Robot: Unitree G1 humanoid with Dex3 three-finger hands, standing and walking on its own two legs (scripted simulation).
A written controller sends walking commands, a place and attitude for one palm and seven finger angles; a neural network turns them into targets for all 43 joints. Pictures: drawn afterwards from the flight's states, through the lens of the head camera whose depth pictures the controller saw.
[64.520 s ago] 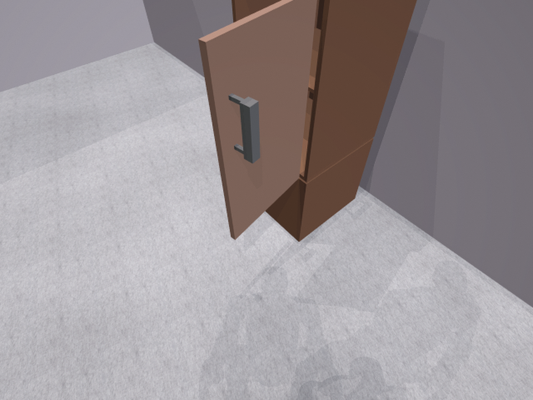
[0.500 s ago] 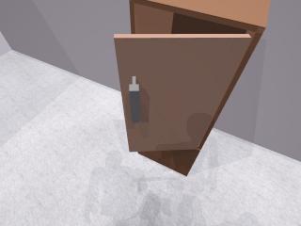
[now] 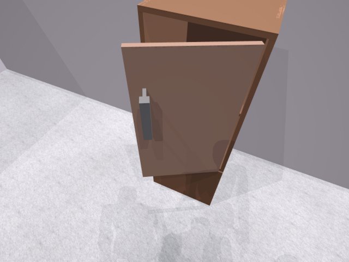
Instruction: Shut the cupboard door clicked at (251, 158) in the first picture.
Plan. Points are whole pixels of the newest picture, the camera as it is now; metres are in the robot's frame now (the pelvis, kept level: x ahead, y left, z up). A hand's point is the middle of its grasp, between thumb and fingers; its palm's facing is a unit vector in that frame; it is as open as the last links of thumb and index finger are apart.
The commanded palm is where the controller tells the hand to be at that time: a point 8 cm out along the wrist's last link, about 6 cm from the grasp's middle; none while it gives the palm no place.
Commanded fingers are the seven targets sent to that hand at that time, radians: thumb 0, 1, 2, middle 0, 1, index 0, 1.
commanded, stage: come to a stop and stand still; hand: left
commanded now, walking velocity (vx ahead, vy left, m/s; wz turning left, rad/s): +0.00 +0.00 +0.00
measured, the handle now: (146, 114) +0.48 +0.10 +0.05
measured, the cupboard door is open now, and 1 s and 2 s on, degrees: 30 30 30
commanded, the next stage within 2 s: look again from close up in 0.12 s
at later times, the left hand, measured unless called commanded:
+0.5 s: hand out of the picture +0.01 +0.18 -0.18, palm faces +0.03 -0.98 -0.21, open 7.4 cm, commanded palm none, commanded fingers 0.00 0.90 0.90 -0.20 -0.30 -0.20 -0.30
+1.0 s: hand out of the picture +0.04 +0.19 -0.19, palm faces +0.00 -0.98 -0.20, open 7.4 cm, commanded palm none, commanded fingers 0.00 0.90 0.90 -0.20 -0.30 -0.20 -0.30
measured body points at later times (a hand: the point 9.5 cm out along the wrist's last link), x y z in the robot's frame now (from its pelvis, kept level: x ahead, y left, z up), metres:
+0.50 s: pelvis +0.01 +0.01 -0.01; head +0.02 +0.00 +0.44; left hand +0.01 +0.23 -0.16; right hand +0.03 -0.21 -0.17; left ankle +0.03 +0.09 -0.74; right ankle -0.04 -0.10 -0.74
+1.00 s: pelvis +0.03 +0.01 -0.01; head +0.04 +0.02 +0.44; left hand +0.04 +0.24 -0.17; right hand +0.07 -0.23 -0.16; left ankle +0.03 +0.09 -0.75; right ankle -0.04 -0.10 -0.74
